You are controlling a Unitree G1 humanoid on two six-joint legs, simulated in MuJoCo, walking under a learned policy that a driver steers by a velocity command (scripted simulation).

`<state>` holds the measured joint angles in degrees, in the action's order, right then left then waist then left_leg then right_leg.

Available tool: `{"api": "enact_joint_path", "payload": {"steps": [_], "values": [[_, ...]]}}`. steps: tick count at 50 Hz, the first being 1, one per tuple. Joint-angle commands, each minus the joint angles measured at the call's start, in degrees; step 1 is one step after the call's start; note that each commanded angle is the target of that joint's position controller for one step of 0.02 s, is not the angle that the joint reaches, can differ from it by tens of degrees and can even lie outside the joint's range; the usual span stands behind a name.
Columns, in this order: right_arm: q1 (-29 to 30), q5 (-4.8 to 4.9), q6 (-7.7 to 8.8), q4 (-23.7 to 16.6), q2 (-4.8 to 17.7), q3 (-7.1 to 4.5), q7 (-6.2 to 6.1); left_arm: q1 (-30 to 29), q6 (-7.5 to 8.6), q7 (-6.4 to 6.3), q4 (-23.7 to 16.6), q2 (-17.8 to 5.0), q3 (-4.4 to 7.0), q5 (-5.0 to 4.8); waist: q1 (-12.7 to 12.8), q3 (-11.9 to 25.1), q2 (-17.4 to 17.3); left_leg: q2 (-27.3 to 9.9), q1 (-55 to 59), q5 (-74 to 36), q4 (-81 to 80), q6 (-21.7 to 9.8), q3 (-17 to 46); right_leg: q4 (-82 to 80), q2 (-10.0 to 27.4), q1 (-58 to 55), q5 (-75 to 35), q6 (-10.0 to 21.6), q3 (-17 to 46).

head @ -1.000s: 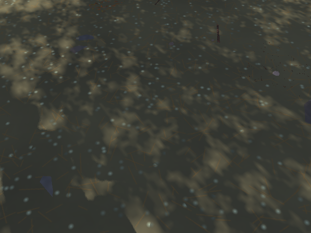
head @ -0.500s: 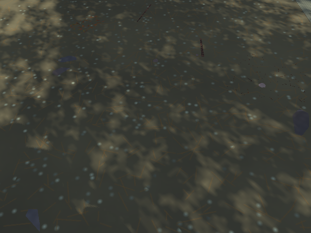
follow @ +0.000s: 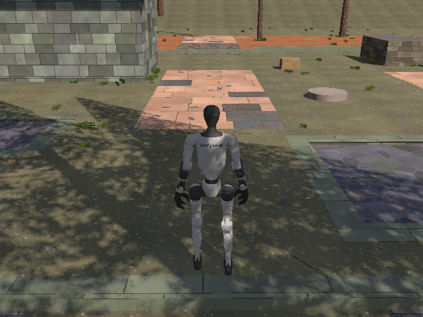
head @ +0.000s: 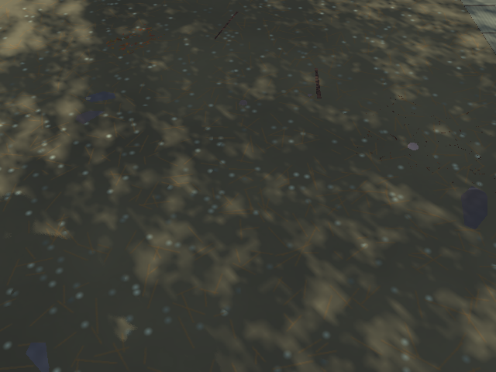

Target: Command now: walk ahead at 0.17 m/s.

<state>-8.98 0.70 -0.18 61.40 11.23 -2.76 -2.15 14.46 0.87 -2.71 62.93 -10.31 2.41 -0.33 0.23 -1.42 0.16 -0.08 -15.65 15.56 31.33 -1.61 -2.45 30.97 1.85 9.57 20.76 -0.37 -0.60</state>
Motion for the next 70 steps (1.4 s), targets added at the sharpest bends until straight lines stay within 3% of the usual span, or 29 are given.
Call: {"api": "enact_joint_path", "payload": {"steps": [1, 6, 9, 10, 11, 12, 15, 18, 21, 25, 28, 29, 30, 31, 32, 34, 37, 41, 46, 52, 54, 56, 57, 58, 59, 60, 62, 63, 70], "values": [[-1.64, 0.79, 1.17, -1.35, 6.82, -1.5, -0.15, 3.04, 0.99, -0.36, -1.73, -5.32, 1.02, -0.74, -0.36, -5.76, -1.2, -3.36, -0.75, 25.96, -7.84, -4.87, 5.78, -5.21, 0.44, 11.96, 18.38, 4.95, 0.84], [-8.55, 1.2, 4.0, -0.19, 9.7, -2.59, 0.99, 1.26, 4.12, 1.24, -3.9, -2.36, 0.52, -0.79, -1.73, -3.9, -8.04, -15.31, 4.09, 29.42, -16.87, -12.32, 26.14, 7.25, -1.26, 16.07, 6.3, 5.85, -1.99], [2.52, 1.53, 4.24, -4.36, 9.01, -2.13, 1.41, 9.99, 4.74, 1.82, -1.3, -2.19, 0.58, -1.0, 5.15, -4.54, -6.58, -11.65, -9.96, 22.82, -13.14, -9.21, 18.69, -2.93, 0.08, -0.34, 4.7, 9.37, 0.66], [8.39, 1.9, 4.78, -6.89, 5.78, -1.26, 1.71, 16.57, 5.16, 1.52, 0.93, -5.62, 1.52, -1.27, 8.12, -5.29, 0.86, -5.23, -18.71, 14.36, -1.8, -4.72, 7.7, -9.46, 4.77, -8.39, 6.8, 11.27, 8.76], [10.38, 1.58, 6.32, -9.11, 3.04, -0.61, 2.07, 23.07, 5.45, 1.48, 3.16, -12.47, 3.42, -1.88, 8.59, -4.36, 15.66, 1.58, -30.45, 5.89, 16.56, -0.53, -3.23, -16.62, 14.26, -20.0, -0.23, 14.67, 25.33], [10.92, 0.94, 7.3, -9.19, 5.8, -1.19, 2.22, 24.86, 5.79, 1.84, 2.73, -11.31, 2.99, -0.75, 9.19, -4.63, 14.93, 1.18, -40.48, 15.5, 27.31, -0.47, -0.36, -16.52, 19.86, -25.67, -12.06, 16.76, 33.12], [9.13, 2.1, 7.81, -8.74, 4.45, -0.79, 3.57, 19.87, 5.75, 2.35, 0.61, -7.75, 1.46, 0.15, 4.71, -3.98, 4.52, -4.54, -49.95, 9.31, 40.92, -2.4, 3.05, -15.55, 19.0, -28.12, -23.75, 14.39, 24.12], [10.69, 1.55, 7.24, -10.18, 3.08, -0.38, 4.34, 15.39, 4.4, 2.01, -1.41, -4.32, -0.11, 0.4, 2.29, -5.72, 4.17, -6.26, -41.32, 0.39, 31.11, -1.37, 0.81, -21.58, 13.63, -17.09, -24.44, 10.9, 12.69], [16.55, 0.74, 6.29, -12.72, 0.99, 0.84, 5.08, 12.94, 4.72, 1.11, -3.77, -8.09, 0.45, 0.6, 2.58, -6.85, 5.61, -2.39, -19.47, -14.7, 11.23, -0.3, -3.35, -27.74, 8.23, -0.05, -20.73, 9.36, 3.83], [18.92, 1.34, 5.58, -15.11, 5.77, -0.24, 4.82, 15.88, 5.25, 0.91, -2.37, -10.55, 1.75, -0.79, 1.06, -7.06, 7.37, -0.53, -15.45, -15.56, 1.11, -3.17, -2.45, -25.38, 11.79, -9.6, -33.23, 8.39, 2.78], [3.31, 1.44, 5.26, -11.38, 10.92, -3.17, 4.21, 14.63, 3.79, 0.83, -2.64, -11.2, 2.24, 0.08, -7.39, 4.46, 10.08, 3.52, 4.0, -11.9, 1.23, -6.61, -4.32, -4.2, 11.34, -13.23, -61.67, 5.34, -0.42], [-6.27, 1.42, 4.81, -8.74, 13.26, -4.35, 3.73, 13.5, 3.58, 0.97, -3.69, -10.75, 1.95, 0.51, -11.59, 9.79, 8.99, -0.69, 20.21, -11.19, 2.9, -8.4, 0.37, 9.66, 9.43, -2.21, -54.28, 3.62, -0.83], [-14.54, -0.39, 4.65, -7.16, 18.86, -5.46, 3.26, 19.27, 4.21, 1.74, -5.16, -2.82, -0.03, 1.0, -8.83, 20.74, -6.87, -17.51, 41.9, -0.19, -0.21, -16.54, 26.76, 34.81, 0.23, 18.92, -20.23, 0.56, -0.63], [-14.98, -0.64, 4.55, -6.25, 16.0, -4.12, 3.57, 19.21, 6.07, 2.36, -4.44, -0.96, -0.66, -0.68, -8.06, 27.39, -14.52, -23.81, 41.99, 8.37, -14.59, -19.84, 48.59, 48.84, -4.99, 25.93, 9.67, 0.87, 7.66], [-8.73, 0.0, 5.03, -7.0, 12.67, -3.04, 3.85, 12.64, 7.22, 2.63, -6.65, -6.1, 0.91, -2.41, -7.16, 16.87, -11.53, -20.99, 33.36, 11.02, -16.82, -16.3, 42.07, 53.64, -1.16, 32.28, 7.58, 2.19, 8.75], [0.93, -0.4, 5.94, -8.57, 8.13, -1.54, 4.36, 5.23, 7.23, 1.77, -9.03, -8.48, 1.74, -2.17, -2.95, 5.9, -1.86, -17.28, 12.25, 2.64, -19.04, -12.59, 25.69, 49.14, 4.96, 29.65, -2.16, 3.78, 5.23], [3.47, -1.27, 6.7, -7.45, 6.32, -0.86, 4.77, 8.94, 4.29, 0.83, -8.65, -5.19, 2.21, -1.11, 2.16, 2.25, -4.93, -12.76, -2.21, 0.35, -23.55, -11.39, 15.45, 41.55, 8.21, 21.47, -5.09, 4.44, 5.31], [-1.74, -1.23, 6.86, -5.69, 9.66, -1.24, 2.89, 0.62, 3.56, 0.64, -12.22, -7.25, 2.84, 0.04, 1.51, -1.68, -3.36, -12.68, -2.26, -3.11, -27.01, -13.05, 12.04, 30.88, 9.26, 30.0, -14.32, 1.75, 4.43], [-7.93, -0.39, 6.34, -5.23, 10.83, -1.27, 1.54, -10.45, 4.53, 1.96, -15.17, -6.12, 2.25, -0.14, -1.91, -1.79, -1.91, -10.92, 4.16, -10.19, -26.43, -10.61, 6.94, 11.68, 6.56, 30.84, -27.73, 0.7, 1.68], [-14.57, 0.38, 4.71, -3.27, 11.86, -1.87, 1.44, -19.18, 5.17, 4.33, -18.44, -6.19, 1.21, -1.03, -4.87, -3.74, -2.5, -14.29, 16.0, -12.11, -21.16, -9.71, 6.27, 0.35, 3.95, 30.88, -22.27, 1.7, 0.36], [-14.18, 0.42, 4.09, -3.29, 12.62, -2.28, 1.42, -17.45, 5.53, 4.85, -18.72, -7.74, 1.56, -1.15, -3.14, -2.72, -4.04, -15.59, 18.61, -18.04, -17.8, -8.76, 6.76, -1.63, 2.62, 27.03, -17.33, 3.34, -0.37], [-11.65, 0.35, 3.51, -4.07, 12.35, -2.13, 1.47, -5.67, 5.85, 4.73, -15.6, -11.58, 3.52, -0.88, 3.54, 4.4, -4.76, -12.33, 17.59, -37.54, -3.6, -6.48, 3.38, -3.62, -1.27, 10.19, -15.89, 6.06, -3.49], [-11.46, -0.31, 3.55, -5.34, 10.22, -1.2, 1.5, 6.07, 5.9, 4.23, -12.67, -15.83, 5.02, -0.27, 7.68, 13.25, -1.87, -9.26, 7.76, -32.19, 12.42, -4.41, 0.64, -0.72, 4.56, -8.41, -17.56, 9.39, 3.0], [-17.68, -0.62, 4.8, -6.37, 3.48, 0.76, 2.05, 13.02, 5.5, 4.1, -10.84, -21.83, 6.49, 0.44, 5.66, 21.78, 12.62, 1.18, -16.86, -6.92, 35.87, 0.04, -1.32, -5.28, 19.11, -31.09, -7.28, 18.61, 30.65], [-15.99, 0.22, 6.54, -5.61, 6.02, 0.3, 2.41, 13.57, 5.42, 4.16, -11.07, -17.15, 4.93, 0.27, 6.59, 25.5, 13.58, 2.62, -24.73, 15.85, 44.4, -0.61, 8.17, -13.2, 21.55, -33.81, -3.73, 19.6, 43.97], [-10.64, 1.81, 7.45, -7.25, 10.41, -0.93, 2.65, 8.4, 5.54, 4.0, -11.8, -13.94, 3.84, -0.15, 5.9, 17.18, 10.75, -1.03, -30.21, 12.99, 47.68, -1.8, 8.84, -13.17, 19.57, -27.74, -4.12, 16.22, 34.98], [-4.91, 1.13, 7.48, -8.4, 10.05, -1.17, 2.03, -0.34, 5.43, 4.04, -13.58, -10.28, 2.62, 0.36, 2.71, 7.64, 3.07, -6.47, -27.15, 3.69, 41.8, -2.29, 6.16, -16.14, 15.19, -10.22, -13.05, 13.59, 20.8], [-5.7, 0.69, 6.57, -8.22, 9.39, -1.55, 1.75, -2.27, 5.66, 4.25, -13.64, -8.58, 2.08, 0.89, 0.46, 5.72, 3.81, -8.31, -23.4, 0.88, 38.36, -2.35, 6.63, -18.2, 13.18, -4.59, -14.92, 12.56, 16.76], [0.54, -0.5, 4.48, -10.49, 6.57, -1.6, 1.74, 2.66, 5.68, 2.87, -10.71, -10.71, 2.62, 0.46, -0.39, 0.54, 2.82, -9.01, -26.29, -13.98, 19.86, 0.57, 5.3, -24.08, 10.63, -1.03, -23.59, 13.04, 6.75]]}}
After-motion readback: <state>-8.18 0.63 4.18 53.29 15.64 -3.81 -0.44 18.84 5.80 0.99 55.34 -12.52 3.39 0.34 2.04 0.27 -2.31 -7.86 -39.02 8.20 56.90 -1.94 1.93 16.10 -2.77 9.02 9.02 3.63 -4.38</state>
